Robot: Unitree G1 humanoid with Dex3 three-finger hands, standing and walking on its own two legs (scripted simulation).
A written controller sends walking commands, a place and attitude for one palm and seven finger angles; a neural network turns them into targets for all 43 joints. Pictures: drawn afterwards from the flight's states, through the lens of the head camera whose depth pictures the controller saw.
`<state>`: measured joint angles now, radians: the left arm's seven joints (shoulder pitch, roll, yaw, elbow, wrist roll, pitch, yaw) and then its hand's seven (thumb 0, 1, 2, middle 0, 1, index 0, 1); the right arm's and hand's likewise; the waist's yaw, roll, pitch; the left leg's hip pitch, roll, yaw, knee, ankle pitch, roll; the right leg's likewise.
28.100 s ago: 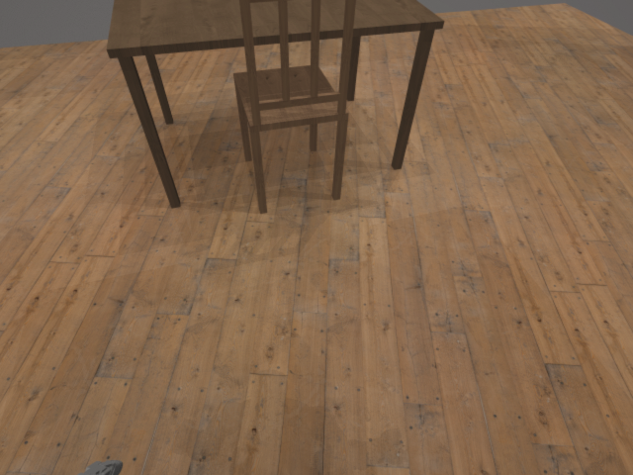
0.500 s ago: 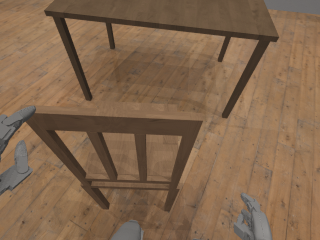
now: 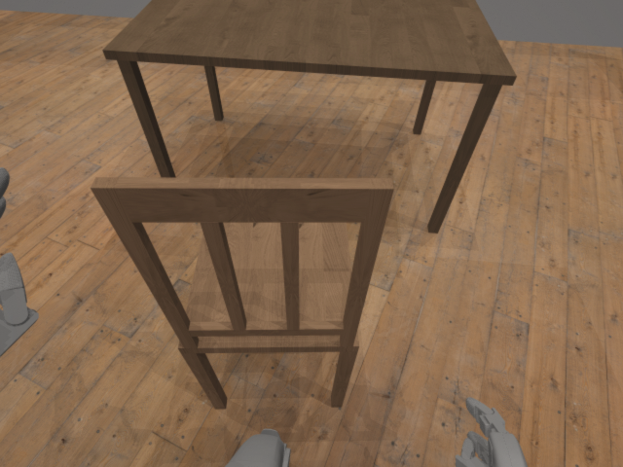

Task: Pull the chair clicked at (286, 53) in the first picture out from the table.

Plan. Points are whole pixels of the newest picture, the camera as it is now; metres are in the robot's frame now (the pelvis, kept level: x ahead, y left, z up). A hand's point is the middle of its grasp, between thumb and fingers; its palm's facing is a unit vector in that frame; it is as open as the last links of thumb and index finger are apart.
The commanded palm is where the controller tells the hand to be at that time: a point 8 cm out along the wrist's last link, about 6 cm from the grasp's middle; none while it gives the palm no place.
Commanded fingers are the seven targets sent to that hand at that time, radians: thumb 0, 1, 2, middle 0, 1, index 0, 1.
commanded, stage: stop stepping back and stand still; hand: left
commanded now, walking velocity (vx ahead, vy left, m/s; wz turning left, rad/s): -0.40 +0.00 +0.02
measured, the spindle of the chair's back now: (228, 282) +0.39 +0.18 -0.06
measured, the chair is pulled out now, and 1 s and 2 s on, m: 0.62 0.62 0.62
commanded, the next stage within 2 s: let the arm hang, fingers relaxed in 1.42 s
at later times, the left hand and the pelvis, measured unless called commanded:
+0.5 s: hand out of the picture +0.13 +0.28 +0.18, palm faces +0.52 -0.74 -0.43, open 7.4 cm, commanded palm +0.08 +0.31 +0.19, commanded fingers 0.00 0.90 0.90 -0.20 -0.30 -0.20 -0.30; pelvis -0.05 +0.00 +0.01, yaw +2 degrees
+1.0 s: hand (1, 352) +0.17 +0.28 +0.17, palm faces +0.46 -0.75 -0.47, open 7.4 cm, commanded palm +0.11 +0.31 +0.19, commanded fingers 0.00 0.90 0.90 -0.20 -0.30 -0.20 -0.30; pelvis -0.02 +0.01 +0.01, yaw +2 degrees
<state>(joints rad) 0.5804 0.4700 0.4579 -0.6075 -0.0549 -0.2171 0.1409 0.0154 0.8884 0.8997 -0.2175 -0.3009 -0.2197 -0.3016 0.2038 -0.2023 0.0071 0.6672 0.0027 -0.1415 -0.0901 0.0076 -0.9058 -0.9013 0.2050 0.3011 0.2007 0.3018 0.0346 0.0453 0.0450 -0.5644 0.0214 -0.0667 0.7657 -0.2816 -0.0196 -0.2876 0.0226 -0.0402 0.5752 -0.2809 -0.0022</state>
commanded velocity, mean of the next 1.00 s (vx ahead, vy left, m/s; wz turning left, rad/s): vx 0.08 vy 0.00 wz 0.00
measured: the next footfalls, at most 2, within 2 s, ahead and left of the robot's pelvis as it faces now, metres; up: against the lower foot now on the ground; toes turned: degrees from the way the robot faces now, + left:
left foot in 0.12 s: +0.03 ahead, +0.14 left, +0.00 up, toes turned +0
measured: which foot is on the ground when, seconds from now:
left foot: up 0.00-0.10, down 0.12-1.00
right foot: down 0.00-1.00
